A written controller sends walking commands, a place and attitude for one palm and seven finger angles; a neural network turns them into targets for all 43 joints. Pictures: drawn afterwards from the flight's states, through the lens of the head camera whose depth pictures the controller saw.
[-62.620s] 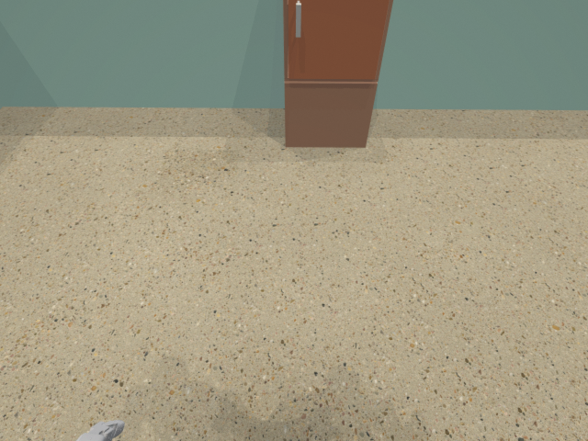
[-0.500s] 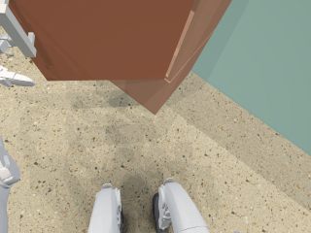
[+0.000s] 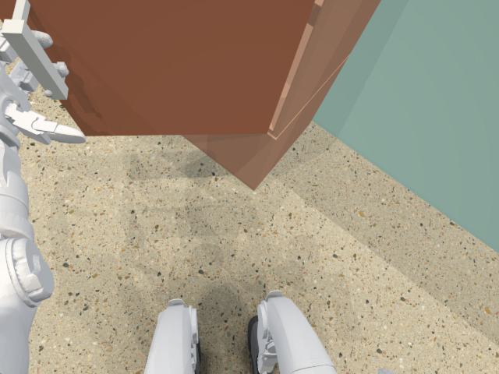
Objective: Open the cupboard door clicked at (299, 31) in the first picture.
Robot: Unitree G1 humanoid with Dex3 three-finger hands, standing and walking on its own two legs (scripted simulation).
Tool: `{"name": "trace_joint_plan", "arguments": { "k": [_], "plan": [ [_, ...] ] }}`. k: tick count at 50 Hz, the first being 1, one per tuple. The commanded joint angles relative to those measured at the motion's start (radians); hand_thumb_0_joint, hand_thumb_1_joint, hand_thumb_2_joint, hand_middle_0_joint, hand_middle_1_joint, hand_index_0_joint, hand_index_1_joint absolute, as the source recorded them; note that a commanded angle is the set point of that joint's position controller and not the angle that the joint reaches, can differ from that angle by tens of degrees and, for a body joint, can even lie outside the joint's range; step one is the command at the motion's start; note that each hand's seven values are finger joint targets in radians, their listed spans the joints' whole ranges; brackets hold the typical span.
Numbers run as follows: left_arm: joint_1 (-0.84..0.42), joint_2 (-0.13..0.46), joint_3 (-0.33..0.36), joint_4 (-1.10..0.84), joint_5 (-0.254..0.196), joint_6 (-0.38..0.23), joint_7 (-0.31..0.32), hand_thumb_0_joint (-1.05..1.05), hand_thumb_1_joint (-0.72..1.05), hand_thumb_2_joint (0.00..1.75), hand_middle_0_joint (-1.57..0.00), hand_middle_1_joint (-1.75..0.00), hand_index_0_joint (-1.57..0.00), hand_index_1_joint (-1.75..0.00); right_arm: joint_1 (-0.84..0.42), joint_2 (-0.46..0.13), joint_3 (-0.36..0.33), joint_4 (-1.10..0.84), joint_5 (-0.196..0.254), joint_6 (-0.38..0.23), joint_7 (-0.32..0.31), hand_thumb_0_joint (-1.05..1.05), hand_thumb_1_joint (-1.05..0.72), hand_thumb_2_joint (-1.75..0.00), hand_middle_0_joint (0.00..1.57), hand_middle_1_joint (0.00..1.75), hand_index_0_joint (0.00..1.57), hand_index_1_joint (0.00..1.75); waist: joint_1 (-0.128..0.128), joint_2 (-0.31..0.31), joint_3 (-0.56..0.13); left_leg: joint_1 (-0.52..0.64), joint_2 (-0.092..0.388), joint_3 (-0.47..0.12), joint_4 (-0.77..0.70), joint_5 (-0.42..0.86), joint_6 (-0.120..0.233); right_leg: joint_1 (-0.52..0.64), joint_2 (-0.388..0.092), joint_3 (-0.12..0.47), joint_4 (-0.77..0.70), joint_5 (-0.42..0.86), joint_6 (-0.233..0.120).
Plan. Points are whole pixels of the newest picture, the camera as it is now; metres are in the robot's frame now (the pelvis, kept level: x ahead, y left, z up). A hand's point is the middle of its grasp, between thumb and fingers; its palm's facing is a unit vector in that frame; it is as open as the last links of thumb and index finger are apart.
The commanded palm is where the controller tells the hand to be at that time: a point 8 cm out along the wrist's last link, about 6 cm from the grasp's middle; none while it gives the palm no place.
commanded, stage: slide the fingers in behind the handle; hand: left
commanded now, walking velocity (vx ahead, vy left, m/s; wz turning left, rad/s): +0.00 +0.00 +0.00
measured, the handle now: (42, 53) +0.57 +0.27 +0.06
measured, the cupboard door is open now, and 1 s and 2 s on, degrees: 43 43 57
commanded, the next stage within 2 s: close the thumb around the handle in 0.56 s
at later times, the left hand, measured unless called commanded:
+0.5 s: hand (56, 91) +0.51 +0.24 +0.05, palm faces +0.03 -1.00 -0.01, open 14.0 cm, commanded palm +0.50 +0.27 +0.05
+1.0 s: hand (56, 91) +0.51 +0.25 +0.05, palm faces +0.03 -1.00 -0.01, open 10.7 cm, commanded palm +0.50 +0.27 +0.05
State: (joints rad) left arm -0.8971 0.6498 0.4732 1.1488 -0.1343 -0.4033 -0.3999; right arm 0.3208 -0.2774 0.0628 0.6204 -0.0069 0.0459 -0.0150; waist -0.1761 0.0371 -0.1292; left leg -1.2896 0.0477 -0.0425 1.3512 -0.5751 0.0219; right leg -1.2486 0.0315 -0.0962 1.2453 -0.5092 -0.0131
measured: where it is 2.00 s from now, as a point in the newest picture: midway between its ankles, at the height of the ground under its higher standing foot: (226, 372)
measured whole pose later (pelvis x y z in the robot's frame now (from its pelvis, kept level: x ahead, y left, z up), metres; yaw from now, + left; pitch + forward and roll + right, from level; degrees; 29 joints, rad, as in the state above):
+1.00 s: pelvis +0.00 +0.00 +0.00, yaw +0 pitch +29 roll -5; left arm -0.91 0.62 0.46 1.17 -0.12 -0.42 -0.36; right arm 0.33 -0.27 0.06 0.63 -0.01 0.05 -0.01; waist -0.18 0.04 -0.13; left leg -1.28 0.04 -0.04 1.35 -0.57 0.03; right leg -1.24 0.03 -0.09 1.24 -0.51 -0.01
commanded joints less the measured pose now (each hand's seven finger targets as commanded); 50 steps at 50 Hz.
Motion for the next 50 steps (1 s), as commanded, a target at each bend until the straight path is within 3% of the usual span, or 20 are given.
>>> {"name": "trace_joint_plan", "arguments": {
  "k": [1,3,5,9,10,12,14,15,18,24,26,27,30,33,36,38,41,42,47,50],
  "plan": [
    [-0.389,0.232,0.007,-0.173,-0.012,-0.057,0.003,0.00,-0.50,0.30,-0.30,-1.20,-0.30,-1.20,0.191,-0.194,-0.067,-0.021,-0.002,-0.012,-0.013,0.00,-0.90,-0.90,0.20,0.30,0.20,0.30,-0.031,0.155,-0.520,0.452,-0.007,-0.054,-0.138,0.429,0.008,0.196,0.023,0.043,-0.136,0.274,-0.006],
    [-0.403,0.249,0.012,-0.178,-0.004,-0.055,0.010,0.00,-0.50,0.30,-0.30,-1.20,-0.30,-1.20,0.194,-0.194,-0.066,-0.023,-0.003,-0.013,-0.014,0.00,-0.90,-0.90,0.20,0.30,0.20,0.30,-0.028,0.155,-0.531,0.439,-0.009,-0.053,-0.140,0.413,0.011,0.216,0.023,0.047,-0.135,0.269,-0.006],
    [-0.410,0.212,-0.016,-0.207,-0.001,-0.062,0.011,0.00,-0.50,0.30,-0.30,-1.20,-0.30,-1.20,0.194,-0.189,-0.069,-0.021,-0.005,-0.015,-0.011,0.00,-0.90,-0.90,0.20,0.30,0.20,0.30,-0.024,0.203,-0.569,0.487,-0.009,-0.057,-0.139,0.449,0.005,0.195,0.021,0.043,-0.128,0.279,-0.009],
    [-0.402,0.183,-0.029,-0.203,-0.010,-0.059,0.016,0.00,-0.50,0.30,-0.30,-1.20,-0.30,-1.20,0.196,-0.188,-0.070,-0.017,-0.005,-0.014,-0.010,0.00,-0.90,-0.90,0.20,0.30,0.20,0.30,-0.029,0.185,-0.544,0.486,-0.009,-0.060,-0.143,0.440,0.005,0.186,0.023,0.041,-0.133,0.270,-0.011],
    [-0.400,0.214,-0.002,-0.203,-0.008,-0.061,0.021,0.00,-0.50,0.30,-0.30,-1.20,-0.30,-1.20,0.198,-0.192,-0.071,-0.017,-0.006,-0.012,-0.011,0.00,-0.90,-0.90,0.20,0.30,0.20,0.30,-0.020,0.181,-0.563,0.492,-0.008,-0.063,-0.146,0.453,0.003,0.197,0.021,0.040,-0.131,0.279,-0.010],
    [-0.398,0.199,-0.014,-0.174,-0.005,-0.053,0.028,0.00,-0.50,0.30,-0.30,-1.20,-0.30,-1.20,0.196,-0.188,-0.068,-0.017,-0.005,-0.012,-0.010,0.00,-0.90,-0.90,0.20,0.30,0.20,0.30,-0.029,0.162,-0.534,0.462,-0.010,-0.057,-0.144,0.433,0.006,0.201,0.021,0.042,-0.136,0.275,-0.008],
    [-0.406,0.226,0.003,-0.190,0.001,-0.060,0.037,0.00,-0.50,0.30,-0.30,-1.20,-0.30,-1.20,0.200,-0.188,-0.067,-0.017,-0.006,-0.011,-0.010,0.00,-0.90,-0.90,0.20,0.30,0.20,0.30,-0.021,0.179,-0.529,0.470,-0.010,-0.058,-0.148,0.442,0.005,0.199,0.022,0.043,-0.131,0.275,-0.011],
    [-0.398,0.200,-0.014,-0.175,0.004,-0.059,0.038,0.00,-0.50,0.30,-0.30,-1.20,-0.30,-1.20,0.197,-0.185,-0.067,-0.019,-0.005,-0.011,-0.008,0.00,-0.90,-0.90,0.20,0.30,0.20,0.30,-0.025,0.170,-0.535,0.464,-0.011,-0.054,-0.146,0.431,0.006,0.199,0.022,0.044,-0.135,0.271,-0.008],
    [-0.405,0.208,-0.015,-0.157,0.009,-0.057,0.041,0.00,-0.50,0.30,-0.30,-1.20,-0.30,-1.20,0.194,-0.187,-0.065,-0.020,-0.005,-0.012,-0.009,0.00,-0.90,-0.90,0.20,0.30,0.20,0.30,-0.035,0.147,-0.504,0.429,-0.012,-0.052,-0.146,0.393,0.010,0.201,0.023,0.047,-0.141,0.250,-0.006],
    [-0.378,0.239,0.020,-0.170,-0.003,-0.070,0.028,0.00,-0.50,0.30,-0.30,-1.20,-0.30,-1.20,0.199,-0.188,-0.066,-0.025,-0.005,-0.013,-0.009,0.00,-0.90,-0.90,0.20,0.30,0.20,0.30,-0.019,0.152,-0.551,0.446,-0.011,-0.053,-0.141,0.438,0.009,0.226,0.022,0.048,-0.127,0.288,-0.009],
    [-0.373,0.207,-0.006,-0.148,-0.005,-0.064,0.023,0.00,-0.50,0.30,-0.30,-1.20,-0.30,-1.20,0.192,-0.188,-0.066,-0.026,-0.002,-0.011,-0.008,0.00,-0.90,-0.90,0.20,0.30,0.20,0.30,-0.027,0.154,-0.524,0.440,-0.011,-0.051,-0.143,0.418,0.008,0.205,0.023,0.046,-0.134,0.271,-0.006],
    [-0.392,0.233,0.006,-0.150,0.000,-0.063,0.024,0.00,-0.50,0.30,-0.30,-1.20,-0.30,-1.20,0.192,-0.191,-0.063,-0.024,-0.004,-0.011,-0.009,0.00,-0.90,-0.90,0.20,0.30,0.20,0.30,-0.027,0.143,-0.507,0.415,-0.010,-0.051,-0.144,0.393,0.009,0.210,0.022,0.047,-0.135,0.255,-0.005],
    [-0.398,0.238,0.011,-0.186,0.005,-0.069,0.030,0.00,-0.50,0.30,-0.30,-1.20,-0.30,-1.20,0.199,-0.190,-0.068,-0.027,-0.006,-0.010,-0.009,0.00,-0.90,-0.90,0.20,0.30,0.20,0.30,-0.017,0.186,-0.559,0.474,-0.009,-0.058,-0.147,0.441,0.005,0.200,0.021,0.043,-0.125,0.273,-0.009],
    [-0.362,0.227,0.014,-0.197,-0.001,-0.066,0.029,0.00,-0.50,0.30,-0.30,-1.20,-0.30,-1.20,0.198,-0.190,-0.070,-0.029,-0.005,-0.007,-0.007,0.00,-0.90,-0.90,0.20,0.30,0.20,0.30,-0.009,0.176,-0.566,0.491,-0.008,-0.058,-0.150,0.465,0.002,0.207,0.021,0.041,-0.129,0.286,-0.008],
    [-0.355,0.198,-0.001,-0.194,-0.007,-0.066,0.030,0.00,-0.33,0.37,-0.31,-1.22,-0.31,-1.22,0.196,-0.187,-0.071,-0.026,-0.004,-0.006,-0.003,0.00,-0.90,-0.90,0.20,0.30,0.20,0.30,-0.015,0.181,-0.545,0.503,-0.007,-0.060,-0.154,0.464,-0.001,0.191,0.022,0.037,-0.134,0.279,-0.008],
    [-0.357,0.244,0.030,-0.203,-0.005,-0.067,0.035,0.00,-0.22,0.42,-0.32,-1.23,-0.32,-1.23,0.196,-0.193,-0.070,-0.028,-0.005,-0.004,-0.007,0.00,-0.90,-0.90,0.20,0.30,0.20,0.30,-0.009,0.153,-0.543,0.473,-0.008,-0.058,-0.159,0.445,0.003,0.224,0.021,0.041,-0.135,0.281,-0.007],
    [-0.384,0.206,-0.004,-0.186,0.003,-0.070,0.039,0.00,-0.05,0.49,-0.33,-1.25,-0.33,-1.25,0.194,-0.188,-0.069,-0.021,-0.005,-0.006,-0.006,0.00,-0.90,-0.90,0.20,0.30,0.20,0.30,-0.026,0.168,-0.515,0.481,-0.006,-0.064,-0.159,0.435,0.001,0.181,0.022,0.036,-0.134,0.260,-0.008],
    [-0.378,0.224,0.013,-0.201,0.004,-0.074,0.042,0.00,0.00,0.52,-0.34,-1.25,-0.34,-1.25,0.197,-0.189,-0.070,-0.023,-0.007,-0.005,-0.005,0.00,-0.90,-0.90,0.20,0.30,0.20,0.30,-0.012,0.184,-0.528,0.493,-0.007,-0.065,-0.162,0.445,-0.002,0.189,0.021,0.036,-0.133,0.262,-0.010],
    [-0.381,0.211,0.002,-0.159,0.005,-0.072,0.044,0.00,0.28,0.64,-0.36,-1.28,-0.36,-1.28,0.193,-0.190,-0.068,-0.023,-0.007,-0.005,-0.006,0.00,-0.90,-0.90,0.20,0.30,0.20,0.30,-0.027,0.152,-0.493,0.454,-0.009,-0.060,-0.156,0.413,0.002,0.182,0.022,0.038,-0.136,0.247,-0.008],
    [-0.387,0.229,0.014,-0.176,0.006,-0.080,0.039,0.00,0.45,0.71,-0.37,-1.30,-0.37,-1.30,0.198,-0.192,-0.070,-0.024,-0.008,-0.007,-0.007,0.00,-0.90,-0.90,0.20,0.30,0.20,0.30,-0.019,0.168,-0.543,0.481,-0.009,-0.063,-0.151,0.448,0.001,0.194,0.020,0.039,-0.126,0.272,-0.010]
  ]
}}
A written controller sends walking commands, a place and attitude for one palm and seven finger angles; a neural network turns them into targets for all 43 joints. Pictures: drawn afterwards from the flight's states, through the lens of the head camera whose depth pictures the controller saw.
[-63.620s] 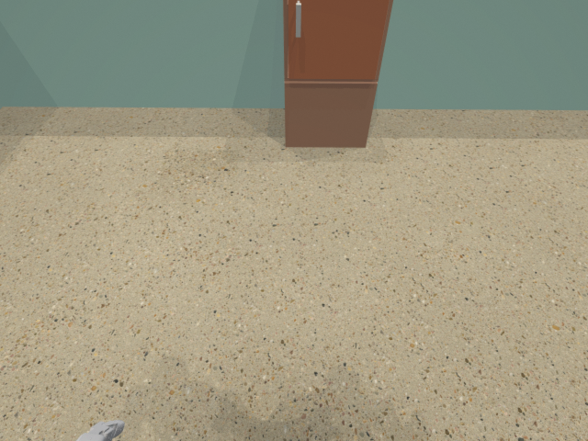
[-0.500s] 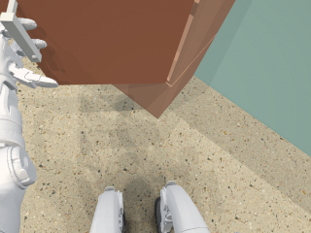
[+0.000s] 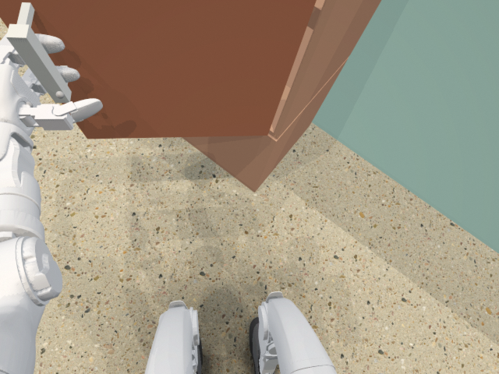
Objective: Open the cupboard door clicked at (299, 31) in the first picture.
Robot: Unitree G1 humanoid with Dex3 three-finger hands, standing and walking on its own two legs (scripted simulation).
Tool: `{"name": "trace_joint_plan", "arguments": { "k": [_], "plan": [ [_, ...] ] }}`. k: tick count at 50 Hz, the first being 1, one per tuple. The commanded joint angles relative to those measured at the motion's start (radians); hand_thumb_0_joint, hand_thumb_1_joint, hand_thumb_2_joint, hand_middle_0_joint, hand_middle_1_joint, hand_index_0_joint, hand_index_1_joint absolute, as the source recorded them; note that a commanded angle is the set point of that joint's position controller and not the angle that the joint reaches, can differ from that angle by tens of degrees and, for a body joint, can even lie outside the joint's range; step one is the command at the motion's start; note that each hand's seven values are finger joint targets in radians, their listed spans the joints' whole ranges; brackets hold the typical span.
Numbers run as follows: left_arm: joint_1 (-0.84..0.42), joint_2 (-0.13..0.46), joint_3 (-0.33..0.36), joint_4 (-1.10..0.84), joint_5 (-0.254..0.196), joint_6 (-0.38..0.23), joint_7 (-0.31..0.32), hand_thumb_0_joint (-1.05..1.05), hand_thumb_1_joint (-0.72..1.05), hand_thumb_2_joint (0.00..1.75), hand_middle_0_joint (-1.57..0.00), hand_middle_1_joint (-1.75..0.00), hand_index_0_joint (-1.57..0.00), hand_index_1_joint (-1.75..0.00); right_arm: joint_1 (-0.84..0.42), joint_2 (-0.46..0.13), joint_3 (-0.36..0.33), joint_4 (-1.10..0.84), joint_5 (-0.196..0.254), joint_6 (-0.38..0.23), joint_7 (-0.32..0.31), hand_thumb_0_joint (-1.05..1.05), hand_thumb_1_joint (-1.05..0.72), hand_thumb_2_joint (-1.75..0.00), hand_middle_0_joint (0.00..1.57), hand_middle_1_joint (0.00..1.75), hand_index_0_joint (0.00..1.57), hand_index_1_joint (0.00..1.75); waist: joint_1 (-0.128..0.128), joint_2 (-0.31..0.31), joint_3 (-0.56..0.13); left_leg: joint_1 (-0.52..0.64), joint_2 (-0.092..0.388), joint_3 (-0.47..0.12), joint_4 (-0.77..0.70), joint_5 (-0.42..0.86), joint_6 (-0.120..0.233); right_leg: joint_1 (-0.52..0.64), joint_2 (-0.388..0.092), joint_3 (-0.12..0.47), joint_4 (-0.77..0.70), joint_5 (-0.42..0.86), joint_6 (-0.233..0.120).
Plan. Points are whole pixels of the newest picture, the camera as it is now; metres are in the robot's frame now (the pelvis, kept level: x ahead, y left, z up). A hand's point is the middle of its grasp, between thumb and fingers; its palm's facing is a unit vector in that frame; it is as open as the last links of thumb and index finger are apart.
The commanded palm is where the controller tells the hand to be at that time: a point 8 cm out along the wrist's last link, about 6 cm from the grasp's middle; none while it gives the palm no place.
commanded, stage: close the thumb around the handle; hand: left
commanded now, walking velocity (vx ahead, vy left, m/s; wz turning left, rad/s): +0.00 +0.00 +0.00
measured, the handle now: (45, 57) +0.57 +0.26 +0.06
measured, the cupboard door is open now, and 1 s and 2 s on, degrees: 43 57 84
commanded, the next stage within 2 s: pull the door open along its arc in 0.36 s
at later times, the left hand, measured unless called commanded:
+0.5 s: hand (60, 92) +0.52 +0.24 +0.05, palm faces +0.03 -1.00 +0.00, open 5.7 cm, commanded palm +0.50 +0.27 +0.04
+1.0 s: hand (70, 150) +0.43 +0.22 +0.05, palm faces +0.04 -1.00 +0.03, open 6.1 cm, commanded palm +0.36 +0.27 +0.04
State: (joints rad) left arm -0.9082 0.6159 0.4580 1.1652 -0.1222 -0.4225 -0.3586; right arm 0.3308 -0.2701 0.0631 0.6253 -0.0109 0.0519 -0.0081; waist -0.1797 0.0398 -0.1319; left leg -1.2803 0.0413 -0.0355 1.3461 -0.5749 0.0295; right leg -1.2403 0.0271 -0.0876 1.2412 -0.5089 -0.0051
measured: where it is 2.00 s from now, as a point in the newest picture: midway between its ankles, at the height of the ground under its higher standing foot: (228, 373)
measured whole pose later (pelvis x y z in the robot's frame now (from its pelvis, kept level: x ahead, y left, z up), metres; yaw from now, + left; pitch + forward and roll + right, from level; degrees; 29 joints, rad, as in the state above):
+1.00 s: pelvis +0.02 +0.00 +0.02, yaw +0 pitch +26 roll -3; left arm -0.39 0.35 0.36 0.67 -0.26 -0.40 -0.29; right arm 0.30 -0.25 0.01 0.55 0.03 0.07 0.02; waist -0.10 0.03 -0.19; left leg -1.11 0.04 0.01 1.24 -0.58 0.03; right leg -1.10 0.03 -0.04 1.17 -0.51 0.00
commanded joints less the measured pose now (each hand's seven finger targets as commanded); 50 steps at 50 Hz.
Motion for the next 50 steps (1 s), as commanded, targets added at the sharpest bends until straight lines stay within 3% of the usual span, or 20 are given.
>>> {"name": "trace_joint_plan", "arguments": {
  "k": [1,2,5,7,8,12,17,23,24,25,34,35,39,46,47,49,50],
  "plan": [
    [-0.347,0.260,0.028,-0.167,-0.004,-0.055,-0.005,0.00,0.51,0.73,-0.37,-1.31,-0.37,-1.31,0.187,-0.198,-0.068,-0.031,-0.004,-0.011,-0.014,0.00,-0.90,-0.90,0.20,0.30,0.20,0.30,-0.010,0.163,-0.530,0.467,-0.003,-0.069,-0.148,0.449,-0.008,0.184,0.026,0.029,-0.122,0.270,-0.019],
    [-0.367,0.235,0.004,-0.174,-0.007,-0.052,-0.008,0.00,0.56,0.76,-0.38,-1.31,-0.38,-1.31,0.183,-0.197,-0.068,-0.031,-0.003,-0.010,-0.014,0.00,-0.90,-0.90,0.20,0.30,0.20,0.30,-0.024,0.161,-0.523,0.459,-0.003,-0.066,-0.142,0.442,-0.005,0.177,0.025,0.032,-0.126,0.271,-0.016],
    [-0.382,0.263,0.024,-0.178,-0.009,-0.051,-0.012,0.00,0.73,0.83,-0.39,-1.33,-0.39,-1.33,0.188,-0.202,-0.068,-0.029,-0.004,-0.009,-0.016,0.00,-0.90,-0.90,0.20,0.30,0.20,0.30,-0.022,0.169,-0.522,0.468,-0.001,-0.071,-0.142,0.451,-0.007,0.170,0.025,0.029,-0.120,0.273,-0.017],
    [-0.354,0.266,0.029,-0.183,-0.011,-0.047,-0.015,0.00,0.84,0.88,-0.40,-1.34,-0.40,-1.34,0.188,-0.200,-0.069,-0.035,-0.002,-0.007,-0.015,0.00,-0.90,-0.90,0.20,0.30,0.20,0.30,-0.008,0.168,-0.547,0.475,-0.002,-0.070,-0.144,0.464,-0.008,0.191,0.026,0.030,-0.120,0.283,-0.018],
    [-0.358,0.242,0.010,-0.188,-0.011,-0.043,-0.018,0.00,0.90,0.90,-0.40,-1.35,-0.40,-1.35,0.186,-0.197,-0.069,-0.035,-0.002,-0.007,-0.015,0.00,-0.90,-0.90,0.20,0.30,0.20,0.30,-0.017,0.170,-0.550,0.474,-0.003,-0.065,-0.139,0.468,-0.004,0.191,0.026,0.033,-0.122,0.294,-0.015],
    [-0.367,0.265,0.026,-0.176,-0.013,-0.034,-0.016,0.00,0.90,0.90,-0.40,-1.35,-0.40,-1.35,0.188,-0.200,-0.068,-0.034,-0.001,-0.006,-0.017,0.00,-0.90,-0.90,0.20,0.30,0.20,0.30,-0.022,0.142,-0.530,0.437,-0.003,-0.063,-0.135,0.441,0.000,0.201,0.026,0.036,-0.124,0.289,-0.013],
    [-0.358,0.260,0.026,-0.192,-0.010,-0.033,-0.014,0.00,0.90,0.90,-0.40,-1.35,-0.40,-1.35,0.189,-0.197,-0.069,-0.039,-0.001,-0.005,-0.015,0.00,-0.90,-0.90,0.20,0.30,0.20,0.30,-0.011,0.169,-0.545,0.459,-0.003,-0.065,-0.139,0.463,-0.004,0.199,0.025,0.033,-0.121,0.295,-0.014],
    [-0.367,0.260,0.016,-0.160,-0.003,-0.026,-0.008,0.00,0.90,0.90,-0.40,-1.35,-0.40,-1.35,0.186,-0.197,-0.064,-0.038,-0.001,-0.006,-0.016,0.00,-0.90,-0.90,0.20,0.30,0.20,0.30,-0.024,0.150,-0.500,0.414,-0.004,-0.057,-0.139,0.412,-0.001,0.197,0.027,0.037,-0.128,0.269,-0.013],
    [-0.366,0.295,0.045,-0.150,-0.001,-0.030,-0.005,0.00,0.90,0.90,-0.40,-1.35,-0.40,-1.35,0.189,-0.200,-0.062,-0.037,-0.001,-0.006,-0.017,0.00,-0.90,-0.90,0.20,0.30,0.20,0.30,-0.020,0.129,-0.498,0.402,-0.003,-0.061,-0.135,0.410,0.002,0.198,0.027,0.037,-0.122,0.266,-0.015],
    [-0.337,0.281,0.034,-0.150,-0.001,-0.027,-0.010,0.00,0.90,0.90,-0.40,-1.35,-0.40,-1.35,0.187,-0.197,-0.063,-0.044,0.001,-0.006,-0.016,0.00,-0.90,-0.90,0.20,0.30,0.20,0.30,-0.012,0.147,-0.511,0.401,-0.006,-0.052,-0.136,0.408,0.003,0.212,0.027,0.041,-0.125,0.272,-0.013],
    [-0.086,0.228,0.040,-0.227,-0.045,-0.006,-0.043,0.00,0.90,0.90,-0.40,-1.35,-0.40,-1.35,0.162,-0.190,-0.074,-0.090,0.016,0.001,-0.005,0.00,-0.90,-0.90,0.20,0.30,0.20,0.30,0.051,0.102,-0.544,0.418,-0.010,-0.037,-0.171,0.450,-0.001,0.303,0.026,0.038,-0.127,0.331,-0.015],
    [-0.058,0.225,0.043,-0.269,-0.050,-0.007,-0.043,0.00,0.90,0.90,-0.40,-1.35,-0.40,-1.35,0.154,-0.189,-0.077,-0.094,0.018,0.001,-0.003,0.00,-0.90,-0.90,0.20,0.30,0.20,0.30,0.063,0.126,-0.564,0.444,-0.009,-0.033,-0.177,0.475,-0.004,0.308,0.023,0.037,-0.129,0.346,-0.014],
    [0.117,0.141,0.023,-0.343,-0.080,0.004,-0.040,0.00,0.90,0.90,-0.40,-1.35,-0.40,-1.35,0.131,-0.177,-0.090,-0.117,0.028,0.000,0.007,0.00,-0.90,-0.90,0.20,0.30,0.20,0.30,0.084,0.048,-0.538,0.422,-0.016,-0.018,-0.197,0.483,-0.002,0.371,0.026,0.037,-0.145,0.381,-0.012],
    [0.446,-0.008,-0.023,-0.540,-0.136,-0.004,-0.013,0.00,0.90,0.90,-0.40,-1.35,-0.40,-1.35,0.051,-0.156,-0.109,-0.165,0.042,-0.010,0.023,0.00,-0.90,-0.90,0.20,0.30,0.20,0.30,0.129,0.016,-0.465,0.431,-0.027,0.010,-0.242,0.501,-0.012,0.421,0.022,0.029,-0.164,0.411,-0.011],
    [0.464,-0.048,0.073,-0.610,-0.192,-0.010,0.096,0.00,0.90,0.90,-0.40,-1.35,-0.40,-1.35,0.028,-0.133,-0.108,-0.176,0.036,-0.019,0.021,0.00,-0.90,-0.90,0.20,0.30,0.20,0.30,0.191,0.020,-0.454,0.422,-0.028,0.012,-0.264,0.507,-0.022,0.433,0.016,0.019,-0.165,0.401,-0.009],
    [0.591,-0.190,-0.009,-0.649,-0.189,-0.010,0.215,0.00,0.90,0.90,-0.40,-1.35,-0.40,-1.35,0.004,-0.119,-0.109,-0.186,0.034,-0.031,0.034,0.00,-0.90,-0.90,0.20,0.30,0.20,0.30,0.184,0.026,-0.400,0.441,-0.023,0.008,-0.286,0.501,-0.040,0.406,0.020,0.005,-0.171,0.360,-0.013],
    [0.630,-0.216,-0.023,-0.670,-0.180,-0.014,0.247,0.00,0.90,0.90,-0.40,-1.35,-0.40,-1.35,-0.005,-0.119,-0.113,-0.185,0.031,-0.033,0.039,0.00,-0.90,-0.90,0.20,0.30,0.20,0.30,0.176,-0.012,-0.397,0.435,-0.023,0.010,-0.282,0.501,-0.040,0.408,0.018,0.003,-0.166,0.366,-0.010]
  ]
}}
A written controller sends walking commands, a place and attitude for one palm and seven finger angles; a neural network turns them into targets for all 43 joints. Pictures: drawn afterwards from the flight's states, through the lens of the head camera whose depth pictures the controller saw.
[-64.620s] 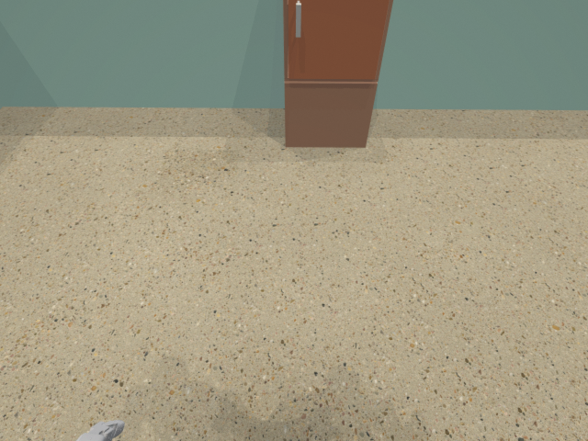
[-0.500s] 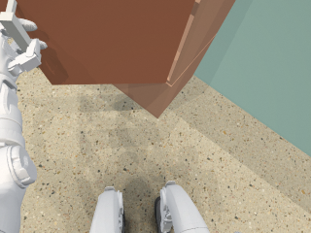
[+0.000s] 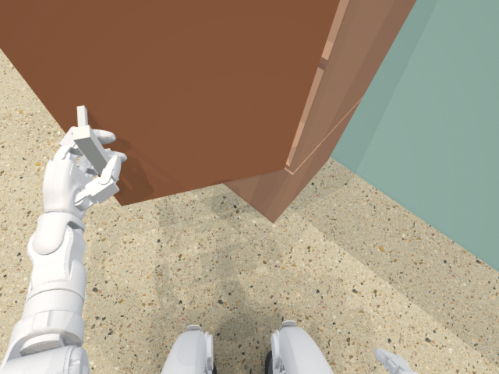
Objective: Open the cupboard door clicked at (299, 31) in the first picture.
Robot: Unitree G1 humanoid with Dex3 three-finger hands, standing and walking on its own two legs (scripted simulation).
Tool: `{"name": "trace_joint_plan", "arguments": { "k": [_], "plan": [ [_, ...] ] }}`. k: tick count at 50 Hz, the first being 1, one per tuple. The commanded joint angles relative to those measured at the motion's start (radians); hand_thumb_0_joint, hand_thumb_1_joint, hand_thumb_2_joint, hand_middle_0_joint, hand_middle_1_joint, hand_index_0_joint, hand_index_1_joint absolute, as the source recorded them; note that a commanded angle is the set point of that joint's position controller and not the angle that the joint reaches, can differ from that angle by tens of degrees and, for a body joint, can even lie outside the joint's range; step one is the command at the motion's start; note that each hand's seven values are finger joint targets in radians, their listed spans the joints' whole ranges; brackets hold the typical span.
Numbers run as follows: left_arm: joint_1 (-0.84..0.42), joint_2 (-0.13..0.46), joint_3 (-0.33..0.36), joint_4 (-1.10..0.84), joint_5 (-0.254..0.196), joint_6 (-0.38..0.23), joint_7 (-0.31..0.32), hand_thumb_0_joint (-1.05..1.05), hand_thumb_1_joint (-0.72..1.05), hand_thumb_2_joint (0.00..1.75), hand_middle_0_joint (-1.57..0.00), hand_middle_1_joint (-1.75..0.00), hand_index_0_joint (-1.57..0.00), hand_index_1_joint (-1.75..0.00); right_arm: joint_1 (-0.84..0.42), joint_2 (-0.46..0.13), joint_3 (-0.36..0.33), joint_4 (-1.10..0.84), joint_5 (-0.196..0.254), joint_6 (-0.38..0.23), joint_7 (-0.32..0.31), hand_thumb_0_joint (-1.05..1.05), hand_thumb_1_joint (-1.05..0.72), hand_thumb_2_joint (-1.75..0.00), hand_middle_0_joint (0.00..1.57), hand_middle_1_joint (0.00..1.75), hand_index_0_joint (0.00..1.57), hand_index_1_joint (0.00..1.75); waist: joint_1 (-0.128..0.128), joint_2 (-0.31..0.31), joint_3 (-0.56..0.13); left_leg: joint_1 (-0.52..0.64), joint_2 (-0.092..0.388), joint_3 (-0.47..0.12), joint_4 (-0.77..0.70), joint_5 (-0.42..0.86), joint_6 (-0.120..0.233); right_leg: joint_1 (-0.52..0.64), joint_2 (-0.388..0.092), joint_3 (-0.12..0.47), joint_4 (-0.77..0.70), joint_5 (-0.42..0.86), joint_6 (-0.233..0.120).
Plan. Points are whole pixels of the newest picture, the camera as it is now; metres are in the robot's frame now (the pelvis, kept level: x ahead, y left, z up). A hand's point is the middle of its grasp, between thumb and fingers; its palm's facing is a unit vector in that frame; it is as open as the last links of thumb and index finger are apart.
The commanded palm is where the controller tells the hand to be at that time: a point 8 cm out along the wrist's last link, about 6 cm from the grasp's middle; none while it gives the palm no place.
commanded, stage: pull the door open along its arc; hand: left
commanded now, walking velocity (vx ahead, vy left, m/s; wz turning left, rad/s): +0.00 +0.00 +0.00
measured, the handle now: (97, 146) +0.46 +0.24 +0.03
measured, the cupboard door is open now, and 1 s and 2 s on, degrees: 57 84 85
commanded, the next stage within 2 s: open thumb and fingers to let go in 0.52 s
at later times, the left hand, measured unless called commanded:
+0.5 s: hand (165, 251) +0.29 +0.12 +0.03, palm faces +0.45 -0.89 +0.01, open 6.2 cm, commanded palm +0.23 +0.16 +0.02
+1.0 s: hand (175, 265) +0.28 +0.10 +0.03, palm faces +0.46 -0.89 +0.00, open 9.7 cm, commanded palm +0.23 +0.15 +0.02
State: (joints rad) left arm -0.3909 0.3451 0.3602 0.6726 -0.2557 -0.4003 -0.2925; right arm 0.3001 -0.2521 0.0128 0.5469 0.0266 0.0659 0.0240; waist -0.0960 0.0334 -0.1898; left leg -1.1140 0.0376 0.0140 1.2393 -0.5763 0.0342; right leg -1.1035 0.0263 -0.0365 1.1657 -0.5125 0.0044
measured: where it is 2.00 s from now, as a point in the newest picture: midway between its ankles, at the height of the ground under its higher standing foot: outside the picture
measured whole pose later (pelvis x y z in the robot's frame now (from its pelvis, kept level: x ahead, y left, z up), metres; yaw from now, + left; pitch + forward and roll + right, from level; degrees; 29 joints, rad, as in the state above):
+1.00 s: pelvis -0.01 -0.06 +0.00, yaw +6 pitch +19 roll +1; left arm 0.06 -0.01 -0.01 0.34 -0.05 -0.52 0.37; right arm 0.17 -0.20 -0.02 0.62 -0.07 -0.01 -0.01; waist 0.00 0.03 -0.18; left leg -1.01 0.00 -0.05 1.21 -0.53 -0.05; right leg -1.01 -0.01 -0.10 1.22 -0.55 -0.08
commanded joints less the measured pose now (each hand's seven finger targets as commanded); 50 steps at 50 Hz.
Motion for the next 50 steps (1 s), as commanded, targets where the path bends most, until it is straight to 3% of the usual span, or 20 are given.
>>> {"name": "trace_joint_plan", "arguments": {
  "k": [1,5,7,10,13,14,16,18,22,28,31,34,36,41,45,50],
  "plan": [
    [0.123,0.053,0.089,-0.212,-0.034,-0.045,0.235,0.00,0.90,0.90,-0.40,-1.35,-0.40,-1.35,0.020,-0.134,-0.065,-0.106,-0.012,-0.044,0.007,0.00,-0.90,-0.90,0.20,0.30,0.20,0.30,0.098,-0.025,-0.328,0.259,-0.019,-0.039,-0.178,0.494,-0.047,0.283,0.017,-0.046,-0.087,0.374,-0.020],
    [0.199,-0.033,0.019,-0.341,0.061,-0.089,0.424,0.00,0.90,0.90,-0.40,-1.35,-0.40,-1.35,-0.008,-0.107,-0.065,-0.110,-0.041,-0.038,0.016,0.00,-0.90,-0.90,0.20,0.30,0.20,0.30,0.113,-0.009,-0.344,0.267,-0.024,-0.032,-0.175,0.499,-0.052,0.317,0.011,-0.035,-0.064,0.395,-0.028],
    [0.247,-0.091,-0.056,-0.394,0.113,-0.101,0.479,0.00,0.90,0.90,-0.40,-1.35,-0.40,-1.35,-0.025,-0.099,-0.065,-0.116,-0.052,-0.031,0.023,0.00,-0.90,-0.90,0.20,0.30,0.20,0.30,0.108,-0.009,-0.329,0.276,-0.025,-0.031,-0.171,0.499,-0.054,0.319,0.007,-0.034,-0.063,0.403,-0.031],
    [0.285,-0.136,-0.103,-0.440,0.162,-0.115,0.557,0.00,0.90,0.90,-0.40,-1.35,-0.40,-1.35,-0.052,-0.086,-0.066,-0.121,-0.066,-0.021,0.020,0.00,-0.90,-0.90,0.20,0.30,0.20,0.30,0.112,-0.049,-0.337,0.258,-0.034,-0.030,-0.168,0.444,-0.046,0.356,0.005,-0.024,-0.069,0.406,-0.033],
    [0.311,-0.190,-0.165,-0.481,0.194,-0.126,0.601,0.00,0.90,0.90,-0.40,-1.35,-0.40,-1.35,-0.082,-0.072,-0.063,-0.120,-0.072,-0.022,0.016,0.00,-0.90,-0.90,0.20,0.30,0.20,0.30,0.108,-0.050,-0.311,0.248,-0.044,-0.025,-0.174,0.370,-0.042,0.367,0.000,-0.019,-0.092,0.371,-0.032],
    [0.328,-0.198,-0.182,-0.485,0.202,-0.130,0.612,0.00,0.90,0.90,-0.40,-1.35,-0.40,-1.35,-0.085,-0.070,-0.063,-0.120,-0.076,-0.024,0.011,0.00,-0.90,-0.90,0.20,0.30,0.20,0.30,0.098,-0.086,-0.307,0.236,-0.046,-0.030,-0.169,0.354,-0.037,0.374,0.002,-0.016,-0.098,0.368,-0.030],
    [0.334,-0.240,-0.202,-0.483,0.202,-0.132,0.648,0.00,0.90,0.90,-0.40,-1.35,-0.40,-1.35,-0.111,-0.057,-0.060,-0.111,-0.079,-0.031,0.005,0.00,-0.90,-0.90,0.20,0.30,0.20,0.30,0.102,-0.098,-0.295,0.220,-0.052,-0.027,-0.171,0.307,-0.036,0.388,-0.005,-0.007,-0.116,0.340,-0.025],
    [0.356,-0.259,-0.239,-0.502,0.223,-0.138,0.669,0.00,0.90,0.90,-0.40,-1.35,-0.40,-1.35,-0.123,-0.050,-0.058,-0.107,-0.083,-0.039,0.002,0.00,-0.90,-0.90,0.20,0.30,0.20,0.30,0.102,-0.084,-0.285,0.215,-0.058,-0.024,-0.171,0.284,-0.035,0.392,-0.009,0.000,-0.127,0.323,-0.025],
    [0.404,-0.287,-0.306,-0.522,0.257,-0.146,0.678,0.00,0.90,0.90,-0.40,-1.35,-0.40,-1.35,-0.137,-0.040,-0.059,-0.095,-0.091,-0.055,-0.002,0.00,-0.90,-0.90,0.20,0.30,0.20,0.30,0.093,-0.077,-0.277,0.209,-0.061,-0.019,-0.163,0.264,-0.030,0.404,-0.020,0.022,-0.148,0.329,-0.021],
    [0.492,-0.402,-0.463,-0.601,0.271,-0.154,0.689,0.00,0.90,0.90,-0.40,-1.35,-0.40,-1.35,-0.148,-0.029,-0.062,-0.093,-0.095,-0.094,0.004,0.00,-0.90,-0.90,0.20,0.30,0.20,0.30,0.074,-0.094,-0.279,0.218,-0.065,-0.025,-0.150,0.271,-0.030,0.426,-0.038,0.042,-0.168,0.382,-0.014],
    [0.292,-0.327,-0.417,-0.579,0.302,-0.174,0.723,0.00,0.90,0.90,-0.40,-1.35,-0.40,-1.35,-0.148,-0.035,-0.062,-0.059,-0.106,-0.102,-0.012,0.00,-0.90,-0.90,0.20,0.30,0.20,0.30,0.037,-0.114,-0.237,0.157,-0.064,-0.039,-0.108,0.222,-0.029,0.381,-0.057,0.087,-0.176,0.323,-0.004],
    [0.243,-0.259,-0.343,-0.538,0.318,-0.207,0.743,0.00,0.69,0.81,-0.38,-1.33,-0.38,-1.33,-0.162,-0.028,-0.062,-0.050,-0.108,-0.110,-0.027,0.00,-0.90,-0.90,0.20,0.30,0.20,0.30,0.050,-0.140,-0.217,0.085,-0.067,-0.042,-0.079,0.161,-0.030,0.386,-0.077,0.152,-0.205,0.200,-0.001],
    [0.272,-0.284,-0.352,-0.521,0.308,-0.223,0.733,0.00,0.55,0.75,-0.38,-1.31,-0.38,-1.31,-0.179,-0.020,-0.064,-0.044,-0.107,-0.115,-0.030,0.00,-0.90,-0.90,0.20,0.30,0.20,0.30,0.064,-0.117,-0.254,0.087,-0.072,-0.032,-0.074,0.157,-0.031,0.408,-0.087,0.171,-0.208,0.205,0.002],
    [0.308,-0.286,-0.325,-0.525,0.223,-0.196,0.670,0.00,0.20,0.60,-0.35,-1.27,-0.35,-1.27,-0.175,-0.028,-0.064,-0.050,-0.094,-0.118,-0.038,0.00,-0.90,-0.90,0.20,0.30,0.20,0.30,0.083,-0.139,-0.325,0.084,-0.075,-0.027,-0.083,0.177,-0.035,0.510,-0.098,0.197,-0.227,0.282,0.017],
    [0.331,-0.301,-0.338,-0.535,0.208,-0.175,0.651,0.00,-0.08,0.48,-0.33,-1.24,-0.33,-1.24,-0.164,-0.033,-0.064,-0.054,-0.089,-0.116,-0.038,0.00,-0.90,-0.90,0.20,0.30,0.20,0.30,0.079,-0.143,-0.308,0.116,-0.071,-0.031,-0.105,0.205,-0.033,0.497,-0.087,0.160,-0.217,0.322,0.012],
    [0.272,-0.314,-0.366,-0.515,0.242,-0.196,0.675,0.00,-0.43,0.33,-0.30,-1.21,-0.30,-1.21,-0.170,-0.040,-0.065,-0.048,-0.098,-0.120,-0.034,0.00,-0.90,-0.90,0.20,0.30,0.20,0.30,0.060,-0.139,-0.243,0.136,-0.067,-0.035,-0.108,0.178,-0.026,0.388,-0.067,0.113,-0.202,0.213,-0.002]
  ]
}}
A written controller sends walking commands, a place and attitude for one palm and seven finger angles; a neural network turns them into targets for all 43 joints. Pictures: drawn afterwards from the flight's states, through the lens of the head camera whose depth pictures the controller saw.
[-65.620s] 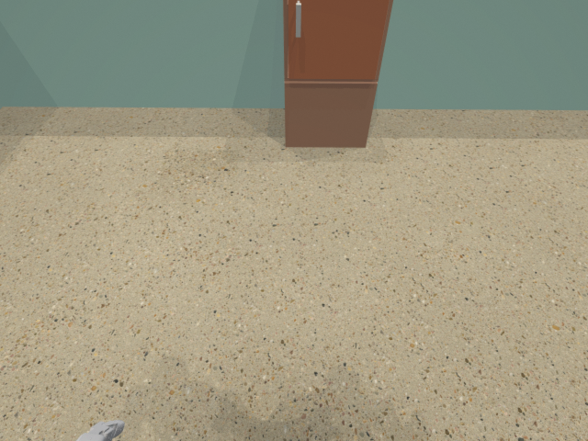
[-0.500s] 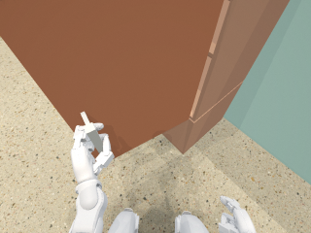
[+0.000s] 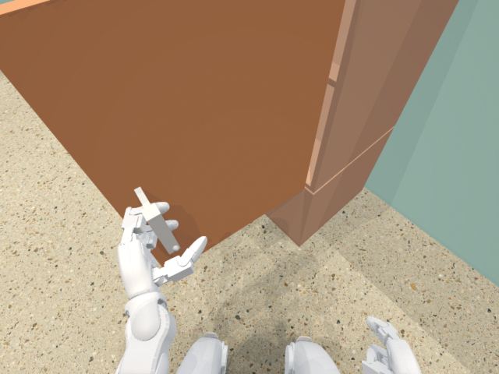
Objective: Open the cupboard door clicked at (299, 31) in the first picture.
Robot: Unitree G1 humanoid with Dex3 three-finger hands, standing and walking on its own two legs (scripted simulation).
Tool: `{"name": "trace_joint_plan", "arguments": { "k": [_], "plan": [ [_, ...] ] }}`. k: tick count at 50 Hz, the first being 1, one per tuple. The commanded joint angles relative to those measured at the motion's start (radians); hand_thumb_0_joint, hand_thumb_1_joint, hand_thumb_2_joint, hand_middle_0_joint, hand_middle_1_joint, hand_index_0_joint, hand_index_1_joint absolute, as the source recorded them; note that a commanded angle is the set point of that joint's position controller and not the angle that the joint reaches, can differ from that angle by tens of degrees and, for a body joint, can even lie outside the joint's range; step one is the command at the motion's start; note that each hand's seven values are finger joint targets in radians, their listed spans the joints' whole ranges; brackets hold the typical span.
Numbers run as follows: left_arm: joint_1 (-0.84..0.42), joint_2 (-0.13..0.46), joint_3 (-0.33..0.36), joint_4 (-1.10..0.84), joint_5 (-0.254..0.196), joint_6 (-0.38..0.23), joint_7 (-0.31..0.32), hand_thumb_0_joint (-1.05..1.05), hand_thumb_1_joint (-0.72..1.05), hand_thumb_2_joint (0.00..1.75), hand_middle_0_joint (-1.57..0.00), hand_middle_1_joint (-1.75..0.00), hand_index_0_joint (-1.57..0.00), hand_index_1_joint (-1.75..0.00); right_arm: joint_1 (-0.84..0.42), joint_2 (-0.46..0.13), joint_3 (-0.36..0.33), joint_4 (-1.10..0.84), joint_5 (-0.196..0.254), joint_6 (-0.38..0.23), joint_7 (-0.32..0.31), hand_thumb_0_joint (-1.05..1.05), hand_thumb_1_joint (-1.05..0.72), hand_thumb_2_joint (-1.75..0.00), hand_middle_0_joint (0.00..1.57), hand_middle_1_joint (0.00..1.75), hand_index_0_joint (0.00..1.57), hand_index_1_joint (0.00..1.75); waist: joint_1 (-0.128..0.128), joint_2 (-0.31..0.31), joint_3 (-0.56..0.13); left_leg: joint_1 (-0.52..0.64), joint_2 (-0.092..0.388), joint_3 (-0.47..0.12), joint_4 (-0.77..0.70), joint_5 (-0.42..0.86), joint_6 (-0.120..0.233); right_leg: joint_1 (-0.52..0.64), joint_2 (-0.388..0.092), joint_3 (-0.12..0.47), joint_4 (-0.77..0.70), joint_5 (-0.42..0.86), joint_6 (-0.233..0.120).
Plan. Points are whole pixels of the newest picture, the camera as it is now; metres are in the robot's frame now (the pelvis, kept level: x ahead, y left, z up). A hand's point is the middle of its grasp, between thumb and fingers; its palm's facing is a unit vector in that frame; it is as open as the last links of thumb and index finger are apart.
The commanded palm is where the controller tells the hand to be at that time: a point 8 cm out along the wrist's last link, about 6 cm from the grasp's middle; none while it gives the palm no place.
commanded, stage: open thumb and fingers to let go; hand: left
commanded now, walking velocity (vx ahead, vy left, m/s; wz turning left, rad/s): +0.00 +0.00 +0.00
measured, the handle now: (157, 221) +0.35 +0.17 +0.03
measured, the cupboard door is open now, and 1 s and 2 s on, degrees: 84 85 85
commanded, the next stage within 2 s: slide the hand sideways off the handle in 0.44 s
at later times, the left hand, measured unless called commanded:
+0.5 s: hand (177, 246) +0.31 +0.13 +0.02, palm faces +0.33 -0.94 +0.01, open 14.8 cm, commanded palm +0.27 +0.18 +0.02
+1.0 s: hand (167, 272) +0.27 +0.14 +0.02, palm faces -0.12 -0.99 +0.03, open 16.1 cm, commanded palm +0.24 +0.21 +0.02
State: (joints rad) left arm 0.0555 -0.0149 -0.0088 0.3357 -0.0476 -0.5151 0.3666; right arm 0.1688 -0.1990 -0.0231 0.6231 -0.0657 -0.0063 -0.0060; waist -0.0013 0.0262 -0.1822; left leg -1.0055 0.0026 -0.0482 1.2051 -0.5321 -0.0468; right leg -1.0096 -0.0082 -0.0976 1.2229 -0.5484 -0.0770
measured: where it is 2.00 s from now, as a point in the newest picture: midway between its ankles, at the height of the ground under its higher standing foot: outside the picture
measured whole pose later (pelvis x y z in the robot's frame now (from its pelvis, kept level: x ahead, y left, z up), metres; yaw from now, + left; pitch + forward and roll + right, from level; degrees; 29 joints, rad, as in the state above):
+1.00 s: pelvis +0.00 +0.05 -0.01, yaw -2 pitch +19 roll -2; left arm 0.18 0.10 -0.09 0.14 -0.10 -0.47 -0.07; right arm 0.19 -0.21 0.00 0.49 -0.01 0.00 0.01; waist 0.00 0.01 -0.19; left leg -1.06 -0.01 -0.01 1.30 -0.58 0.02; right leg -1.04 -0.02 -0.06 1.26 -0.55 -0.01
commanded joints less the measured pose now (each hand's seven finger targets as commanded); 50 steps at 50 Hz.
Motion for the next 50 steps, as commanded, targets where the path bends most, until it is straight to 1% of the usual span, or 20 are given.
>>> {"name": "trace_joint_plan", "arguments": {
  "k": [1,3,8,15,18,21,27,28,29,30,31,33,34,35,37,38,39,43,44,50],
  "plan": [
    [-0.199,0.043,-0.007,-0.184,0.044,-0.091,0.021,0.00,-0.50,0.30,-0.30,-1.20,-0.30,-1.20,-0.038,-0.094,-0.029,-0.123,-0.008,-0.049,-0.003,0.00,-0.90,-0.90,0.20,0.30,0.20,0.30,-0.037,-0.117,-0.254,0.035,-0.032,0.025,-0.076,0.134,0.056,0.278,-0.027,0.162,-0.247,0.238,0.074],
    [-0.193,0.029,-0.022,-0.178,0.061,-0.104,0.031,0.00,-0.50,0.30,-0.30,-1.20,-0.30,-1.20,-0.038,-0.094,-0.031,-0.128,-0.011,-0.051,0.001,0.00,-0.90,-0.90,0.20,0.30,0.20,0.30,-0.028,-0.099,-0.255,0.053,-0.032,0.024,-0.084,0.136,0.056,0.255,-0.017,0.137,-0.231,0.227,0.065],
    [-0.182,0.024,-0.020,-0.166,0.072,-0.096,0.059,0.00,-0.50,0.30,-0.26,-0.95,-0.26,-0.95,-0.038,-0.095,-0.028,-0.141,-0.013,-0.048,0.006,0.00,-0.90,-0.90,0.20,0.30,0.20,0.30,-0.011,-0.076,-0.290,0.074,-0.035,0.029,-0.100,0.135,0.056,0.251,-0.006,0.110,-0.217,0.216,0.057],
    [-0.202,-0.026,-0.078,-0.178,0.096,-0.054,0.089,0.00,-0.50,0.30,-0.20,-0.60,-0.20,-0.60,-0.035,-0.099,-0.025,-0.150,-0.012,-0.038,0.009,0.00,-0.90,-0.90,0.20,0.30,0.20,0.30,-0.020,-0.051,-0.292,0.127,-0.028,0.017,-0.130,0.156,0.053,0.214,0.009,0.061,-0.201,0.220,0.048],
    [-0.242,-0.025,-0.077,-0.162,0.105,-0.046,0.110,0.00,-0.50,0.30,-0.18,-0.45,-0.18,-0.45,-0.032,-0.100,-0.024,-0.142,-0.014,-0.037,0.010,0.00,-0.90,-0.90,0.20,0.30,0.20,0.30,-0.031,-0.071,-0.278,0.124,-0.027,0.011,-0.130,0.136,0.053,0.195,0.011,0.057,-0.204,0.192,0.049],
    [-0.203,-0.026,-0.070,-0.154,0.125,-0.042,0.134,0.00,-0.50,0.30,-0.15,-0.30,-0.15,-0.30,-0.032,-0.096,-0.024,-0.147,-0.017,-0.034,0.013,0.00,-0.90,-0.90,0.20,0.30,0.20,0.30,-0.014,-0.077,-0.294,0.127,-0.026,0.012,-0.132,0.166,0.051,0.209,0.013,0.053,-0.192,0.219,0.045],
    [-0.223,-0.059,-0.096,-0.158,0.119,-0.042,0.142,0.00,-0.50,0.30,-0.15,-0.30,-0.15,-0.30,-0.039,-0.094,-0.023,-0.144,-0.017,-0.034,0.018,0.00,-0.90,-0.90,0.20,0.30,0.20,0.30,-0.020,-0.042,-0.281,0.139,-0.025,0.009,-0.137,0.156,0.046,0.186,0.016,0.043,-0.193,0.197,0.041],
    [-0.189,0.049,-0.276,-0.158,0.243,-0.063,-0.056,0.00,-0.50,0.30,-0.15,-0.30,-0.15,-0.30,0.004,-0.134,-0.025,-0.136,-0.009,-0.030,0.021,0.00,-0.90,-0.90,0.20,0.30,0.20,0.30,-0.107,-0.073,-0.268,0.150,-0.018,0.010,-0.098,0.157,0.057,0.144,0.007,0.065,-0.180,0.242,0.041],
    [-0.250,0.129,-0.183,-0.237,0.201,-0.090,-0.161,0.00,-0.50,0.30,-0.15,-0.30,-0.15,-0.30,0.017,-0.133,-0.034,-0.155,-0.002,-0.023,0.015,0.00,-0.90,-0.90,0.20,0.30,0.20,0.30,-0.075,-0.033,-0.328,0.154,-0.019,0.003,-0.093,0.190,0.062,0.175,0.003,0.072,-0.164,0.287,0.028],
    [-0.228,0.141,-0.184,-0.235,0.187,-0.103,-0.230,0.00,-0.50,0.30,-0.15,-0.30,-0.15,-0.30,0.008,-0.129,-0.032,-0.160,0.001,-0.021,0.009,0.00,-0.90,-0.90,0.20,0.30,0.20,0.30,-0.055,-0.034,-0.339,0.151,-0.025,0.006,-0.096,0.193,0.064,0.198,0.003,0.077,-0.158,0.305,0.029],
    [-0.238,0.158,-0.182,-0.264,0.164,-0.111,-0.284,0.00,-0.50,0.30,-0.15,-0.30,-0.15,-0.30,0.001,-0.129,-0.030,-0.168,0.009,-0.024,0.004,0.00,-0.90,-0.90,0.20,0.30,0.20,0.30,-0.056,-0.019,-0.332,0.156,-0.024,0.004,-0.099,0.186,0.064,0.201,0.004,0.080,-0.161,0.302,0.030],
    [-0.195,0.118,-0.236,-0.276,0.093,-0.095,-0.414,0.00,-0.50,0.30,-0.15,-0.30,-0.15,-0.30,-0.010,-0.131,-0.024,-0.195,0.032,-0.036,0.000,0.00,-0.90,-0.90,0.20,0.30,0.20,0.30,-0.068,-0.006,-0.286,0.172,-0.025,-0.002,-0.114,0.154,0.066,0.173,0.007,0.074,-0.176,0.249,0.031],
    [-0.210,0.085,-0.265,-0.297,0.031,-0.072,-0.475,0.00,-0.50,0.30,-0.15,-0.30,-0.15,-0.30,-0.008,-0.134,-0.019,-0.211,0.048,-0.044,-0.001,0.00,-0.90,-0.90,0.20,0.30,0.20,0.30,-0.081,0.015,-0.275,0.190,-0.025,-0.010,-0.126,0.144,0.067,0.169,0.008,0.069,-0.186,0.225,0.028],
    [-0.186,0.073,-0.240,-0.292,-0.031,-0.048,-0.505,0.00,-0.50,0.30,-0.15,-0.30,-0.15,-0.30,-0.012,-0.132,-0.015,-0.215,0.060,-0.050,-0.005,0.00,-0.90,-0.90,0.20,0.30,0.20,0.30,-0.066,0.007,-0.257,0.194,-0.025,-0.016,-0.138,0.124,0.065,0.167,0.013,0.059,-0.197,0.193,0.031],
    [-0.121,0.075,-0.178,-0.302,-0.115,-0.001,-0.522,0.00,-0.50,0.30,-0.15,-0.30,-0.15,-0.30,-0.019,-0.140,-0.017,-0.233,0.073,-0.055,-0.015,0.00,-0.90,-0.90,0.20,0.30,0.20,0.30,-0.048,-0.033,-0.252,0.193,-0.022,-0.022,-0.152,0.107,0.063,0.172,0.019,0.046,-0.205,0.161,0.036],
    [-0.098,0.076,-0.155,-0.300,-0.133,0.015,-0.514,0.00,-0.50,0.30,-0.15,-0.30,-0.15,-0.30,-0.020,-0.142,-0.017,-0.238,0.075,-0.057,-0.018,0.00,-0.90,-0.90,0.20,0.30,0.20,0.30,-0.045,-0.057,-0.241,0.178,-0.022,-0.023,-0.152,0.101,0.062,0.170,0.019,0.040,-0.203,0.152,0.039],
    [-0.078,0.100,-0.121,-0.301,-0.133,0.021,-0.496,0.00,-0.50,0.30,-0.15,-0.30,-0.15,-0.30,-0.021,-0.146,-0.016,-0.244,0.074,-0.060,-0.018,0.00,-0.90,-0.90,0.20,0.30,0.20,0.30,-0.029,-0.052,-0.241,0.168,-0.022,-0.031,-0.158,0.105,0.060,0.161,0.020,0.031,-0.183,0.142,0.036],
    [-0.006,0.124,-0.076,-0.311,-0.081,0.007,-0.428,0.00,-0.50,0.30,-0.15,-0.30,-0.15,-0.30,-0.016,-0.140,-0.022,-0.256,0.057,-0.057,-0.003,0.00,-0.90,-0.90,0.20,0.30,0.20,0.30,-0.014,-0.067,-0.225,0.130,-0.023,-0.020,-0.128,0.125,0.056,0.122,0.018,0.028,-0.143,0.145,0.038],
    [0.020,0.167,-0.036,-0.307,-0.069,0.002,-0.415,0.00,-0.50,0.30,-0.15,-0.30,-0.15,-0.30,-0.011,-0.143,-0.022,-0.258,0.054,-0.054,-0.001,0.00,-0.90,-0.90,0.20,0.30,0.20,0.30,0.002,-0.055,-0.223,0.111,-0.025,-0.024,-0.128,0.137,0.054,0.130,0.020,0.031,-0.132,0.148,0.032],
    [0.155,0.202,-0.009,-0.412,-0.045,-0.005,-0.417,0.00,-0.50,0.30,-0.15,-0.30,-0.15,-0.30,-0.018,-0.134,-0.025,-0.299,0.052,-0.032,0.015,0.00,-0.90,-0.90,0.20,0.30,0.20,0.30,0.025,0.001,-0.262,0.131,-0.023,-0.007,-0.122,0.182,0.047,0.145,0.024,0.040,-0.109,0.190,0.027]
  ]
}}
